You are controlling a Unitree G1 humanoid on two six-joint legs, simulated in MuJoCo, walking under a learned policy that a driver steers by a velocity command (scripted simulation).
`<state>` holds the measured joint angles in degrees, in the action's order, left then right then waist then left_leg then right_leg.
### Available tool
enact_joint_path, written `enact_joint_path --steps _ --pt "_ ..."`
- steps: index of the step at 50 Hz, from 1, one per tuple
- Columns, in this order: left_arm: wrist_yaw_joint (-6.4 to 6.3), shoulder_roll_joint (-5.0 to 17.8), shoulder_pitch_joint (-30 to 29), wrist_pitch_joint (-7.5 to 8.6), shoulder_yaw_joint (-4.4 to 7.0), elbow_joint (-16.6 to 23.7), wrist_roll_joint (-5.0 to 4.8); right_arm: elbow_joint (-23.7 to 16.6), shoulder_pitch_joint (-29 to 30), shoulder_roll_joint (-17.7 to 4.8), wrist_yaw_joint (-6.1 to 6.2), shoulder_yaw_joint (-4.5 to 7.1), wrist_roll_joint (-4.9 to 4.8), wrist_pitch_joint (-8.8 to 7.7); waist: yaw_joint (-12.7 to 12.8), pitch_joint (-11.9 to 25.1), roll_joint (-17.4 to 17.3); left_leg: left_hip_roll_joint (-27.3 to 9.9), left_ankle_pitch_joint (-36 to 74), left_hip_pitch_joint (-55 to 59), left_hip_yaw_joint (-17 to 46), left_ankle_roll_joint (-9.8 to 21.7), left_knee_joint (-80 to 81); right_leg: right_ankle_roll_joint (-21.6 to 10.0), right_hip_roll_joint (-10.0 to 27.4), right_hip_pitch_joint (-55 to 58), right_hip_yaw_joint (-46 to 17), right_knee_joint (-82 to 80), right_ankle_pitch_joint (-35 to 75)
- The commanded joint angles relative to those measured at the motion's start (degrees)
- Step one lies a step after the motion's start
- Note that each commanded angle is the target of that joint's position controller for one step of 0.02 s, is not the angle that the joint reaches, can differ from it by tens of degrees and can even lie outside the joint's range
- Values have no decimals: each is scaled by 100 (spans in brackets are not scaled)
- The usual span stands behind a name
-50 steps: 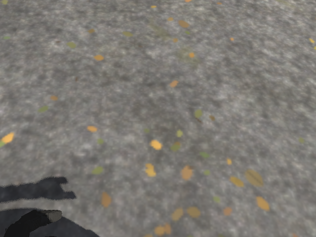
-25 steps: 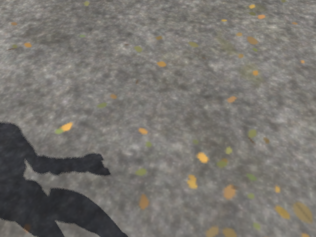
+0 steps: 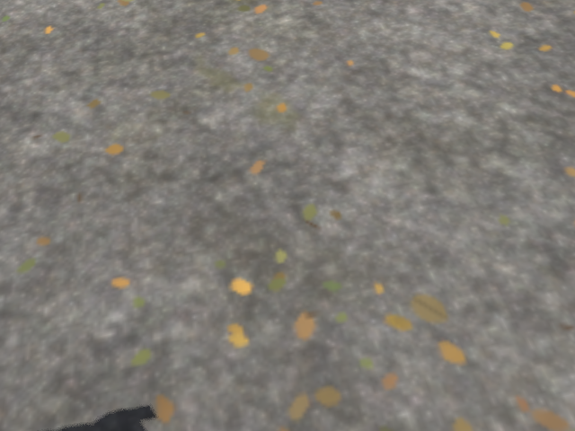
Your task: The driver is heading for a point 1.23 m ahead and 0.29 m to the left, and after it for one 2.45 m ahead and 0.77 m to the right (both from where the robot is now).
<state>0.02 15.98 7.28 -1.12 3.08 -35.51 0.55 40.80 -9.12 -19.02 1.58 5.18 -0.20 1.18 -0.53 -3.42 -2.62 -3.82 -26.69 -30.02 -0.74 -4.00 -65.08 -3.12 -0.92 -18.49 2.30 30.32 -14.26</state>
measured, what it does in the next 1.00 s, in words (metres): walks ahead: left foot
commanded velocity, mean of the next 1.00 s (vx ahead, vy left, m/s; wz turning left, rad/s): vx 0.10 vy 0.00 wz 0.17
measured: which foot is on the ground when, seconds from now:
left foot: up 0.00-0.38, down 0.40-1.00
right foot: down 0.00-0.40, up 0.42-1.00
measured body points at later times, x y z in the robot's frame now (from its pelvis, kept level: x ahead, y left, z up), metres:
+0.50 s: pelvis +0.02 +0.05 +0.00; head +0.07 +0.10 +0.44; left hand +0.08 +0.38 -0.11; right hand +0.26 -0.18 -0.08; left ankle -0.01 +0.13 -0.74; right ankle +0.01 -0.10 -0.66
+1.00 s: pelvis +0.13 +0.05 +0.00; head +0.16 +0.04 +0.45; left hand +0.23 +0.35 -0.08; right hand +0.28 -0.22 -0.11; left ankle -0.01 +0.14 -0.74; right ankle +0.21 -0.09 -0.69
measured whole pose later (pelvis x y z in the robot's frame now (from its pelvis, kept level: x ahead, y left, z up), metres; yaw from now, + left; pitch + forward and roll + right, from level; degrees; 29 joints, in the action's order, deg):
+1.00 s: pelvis +0.13 +0.05 +0.00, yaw +11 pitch +3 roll +2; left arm 2.4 17.6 11.6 0.0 3.9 -38.6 -3.0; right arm 42.5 -15.6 -18.1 0.2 4.8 0.1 -3.2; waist -2.4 -0.2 -0.5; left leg -1.4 -18.5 0.1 -11.2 -0.5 -15.7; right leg -1.0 7.3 -32.5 0.8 50.2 -17.9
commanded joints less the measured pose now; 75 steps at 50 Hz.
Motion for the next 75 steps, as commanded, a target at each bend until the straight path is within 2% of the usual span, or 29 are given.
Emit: enact_joint_path --steps 1,5,13,18,19,20,21,22,23,24,26,32,34,37,39,41,46,53,55,57,58,59,60,61,63,65,69,73,75 --pt "-91 332 -291 183 9 207 152 -117 -376 -220 -6 -4 -66 47 -80 969 973 -91 718 616 266 -96 511 -861 1291 511 -396 -1168 2348" --pt "-215 915 -120 76 222 62 116 -432 78 -467 -22 11 -96 80 249 495 989 -129 576 103 160 -103 1046 -1096 1761 904 -611 -1446 1355" --pt "-184 847 -260 -1 324 -7 52 -708 -30 -189 -175 5 -101 156 215 479 773 -283 294 -59 -183 -40 1496 -1104 2084 1462 -91 -1273 2213" --pt "-93 977 -346 -25 435 -45 -184 -872 -263 -226 -341 98 -156 250 -22 811 915 33 797 845 -608 384 2911 -554 2110 1683 538 -379 2966" --pt "-65 898 -276 -20 432 -131 -243 -803 -559 -315 -303 169 -141 258 -201 894 769 217 1436 1481 -620 576 3558 -245 1920 1383 817 199 2785" --pt "-22 750 -76 23 409 -193 -193 -732 -1013 -809 -183 364 -113 234 -361 1023 -1 28 3188 2560 144 953 4051 206 1415 476 1107 1406 1947" --pt "-12 333 -414 92 273 188 132 -840 -1210 -1689 -73 553 -62 185 -221 1019 -1773 -1421 6188 3818 2494 1851 3935 761 461 -1798 1171 3296 -2107" --pt "-36 484 -811 138 273 323 134 -993 -1174 -1553 -171 466 167 -9 -477 1762 -1232 -1960 5729 3684 3431 2741 4197 824 56 -2286 -281 4260 -2785" --pt "-46 697 -979 146 325 334 -10 -958 -966 -1335 -219 401 118 -143 -432 1524 -541 -1709 5185 3634 2881 2577 4318 725 189 -2503 -597 4480 -2383" --pt "-79 696 -943 174 329 313 -54 -915 -694 -1196 -176 367 -21 -196 -220 1156 -305 -1350 4626 3406 2478 2237 4333 623 260 -2615 -693 4242 -1797" --pt "-151 864 -594 143 385 93 9 -1037 -65 -811 -46 204 -162 -119 91 965 -114 -1033 4526 2934 1887 1844 4322 641 391 -2319 -672 3796 -1007" --pt "-31 319 -34 10 136 -383 -91 -795 153 -93 34 -186 164 -147 100 1092 -341 -627 4444 2433 607 1559 4444 863 556 -740 -384 2134 -71" --pt "-3 451 -173 -15 136 -312 -126 -679 158 -293 2 -146 254 -147 -59 789 -558 -705 3957 2134 521 1596 4590 842 552 -408 -287 1673 -98" --pt "-14 897 -302 -51 257 -97 -217 -591 149 -754 -9 12 216 -62 -233 292 -572 -1110 3319 2191 827 1808 4665 787 495 -972 -214 1850 -688" --pt "20 825 -322 -47 223 -4 -290 -494 -244 -834 -18 78 91 -75 -480 231 -461 -1486 431 2647 1418 1892 5239 642 644 -1694 -256 2041 -834" --pt "72 763 -464 23 215 122 -319 -390 -379 -787 -11 88 13 -203 -515 -65 -457 -1783 -930 3183 1951 1828 5644 448 768 -2602 -450 2184 -896" --pt "207 450 -382 238 134 202 -357 -275 -435 -590 -67 131 51 -514 -430 42 -75 -1694 93 3996 1014 1515 5797 205 998 -3112 -456 2101 -498" --pt "359 363 -622 242 -50 575 -374 -5 -617 -952 -239 274 -30 -563 -409 -188 -58 -1539 943 3675 -491 1247 5707 -7 1004 -2614 117 1756 -323" --pt "344 583 -64 216 27 460 -370 -24 -355 -1117 -240 297 -43 -538 19 15 -185 -1303 2894 3194 -1119 1054 4992 -220 520 -1358 631 1543 -485" --pt "234 1258 1950 163 428 -142 -378 -48 -256 -1043 -231 211 -96 -553 1188 1043 26 -879 5781 1717 -1724 724 2141 -643 -418 2051 1106 1256 -277" --pt "137 1817 3000 155 624 -522 -396 -222 -286 -363 -216 -25 107 -668 1459 1075 1437 -374 1779 -641 -1496 331 -298 -1029 283 3867 -590 715 -758" --pt "156 2165 2671 289 548 -245 -305 -497 -665 106 -236 -247 5 -899 798 2276 2404 428 -739 -1815 -81 287 -2060 -1946 1791 4443 -4679 -1096 -3481" --pt "243 1483 2383 432 359 -2 -254 -526 144 -803 -226 -85 -350 -1006 1230 1941 907 156 -37 -2378 552 462 -2246 -1588 2150 4188 -4898 -1833 -3613" --pt "248 1400 2235 503 315 -100 -172 -595 313 -746 -220 -101 -494 -1044 1039 1136 803 -39 358 -2677 416 600 -2141 -1474 2233 3487 -4286 -1792 -2889" --pt "243 908 1362 576 146 -93 -54 -321 -125 -549 -168 -151 -225 -946 389 467 488 -608 1295 -2002 500 687 -1460 -1085 1778 1888 -2735 -1555 -1712" --pt "231 569 951 688 46 -48 57 -34 -655 -482 -265 -129 -318 -679 70 197 841 -707 1929 -1415 689 641 -1240 -815 1477 958 -1616 -1740 -548" --pt "111 495 1012 880 49 -223 82 -80 -276 -188 -297 -178 -275 -464 43 -286 546 -162 3062 -1458 635 572 -63 -62 780 686 329 -2221 1712" --pt "-146 573 1349 932 45 -414 67 -227 370 15 -484 -257 -225 -669 205 -435 388 238 4091 -969 -268 656 1784 472 684 1120 1057 -2509 3319" --pt "-275 839 1449 857 86 -487 91 -274 404 7 -599 -232 -264 -735 130 -269 529 593 4056 -581 -708 831 2421 685 807 1727 1164 -2153 5247"
Velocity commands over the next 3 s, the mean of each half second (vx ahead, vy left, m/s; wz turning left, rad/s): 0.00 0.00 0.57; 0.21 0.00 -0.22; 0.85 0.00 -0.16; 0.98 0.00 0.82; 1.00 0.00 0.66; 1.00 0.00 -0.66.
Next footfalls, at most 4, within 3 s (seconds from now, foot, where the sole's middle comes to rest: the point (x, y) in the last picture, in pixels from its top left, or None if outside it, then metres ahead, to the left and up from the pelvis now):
0.40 left None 0.03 0.15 -0.77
1.14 right None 0.37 -0.10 -0.77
1.60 left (306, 281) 0.81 0.02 -0.77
2.00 right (328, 165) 1.20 -0.06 -0.77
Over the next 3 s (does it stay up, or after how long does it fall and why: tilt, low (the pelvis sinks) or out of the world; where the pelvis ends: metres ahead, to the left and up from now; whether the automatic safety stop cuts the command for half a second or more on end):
stays up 1.58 0.54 -0.05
